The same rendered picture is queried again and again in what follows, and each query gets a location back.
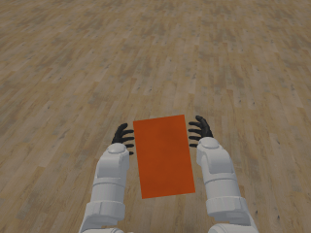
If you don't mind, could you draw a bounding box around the carton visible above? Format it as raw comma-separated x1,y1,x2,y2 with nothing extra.
132,115,195,199

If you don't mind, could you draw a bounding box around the robot left forearm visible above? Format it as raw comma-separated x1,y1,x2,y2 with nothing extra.
79,143,129,233

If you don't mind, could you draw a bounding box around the robot right forearm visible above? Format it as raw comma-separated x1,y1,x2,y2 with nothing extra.
196,137,259,233

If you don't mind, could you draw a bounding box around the robot right upper arm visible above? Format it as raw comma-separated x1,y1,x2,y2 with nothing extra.
208,223,258,233

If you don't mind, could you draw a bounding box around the robot right hand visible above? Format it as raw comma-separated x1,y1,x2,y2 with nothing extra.
188,116,214,148

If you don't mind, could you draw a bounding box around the robot left hand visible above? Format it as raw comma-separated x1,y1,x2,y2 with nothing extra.
111,123,135,155

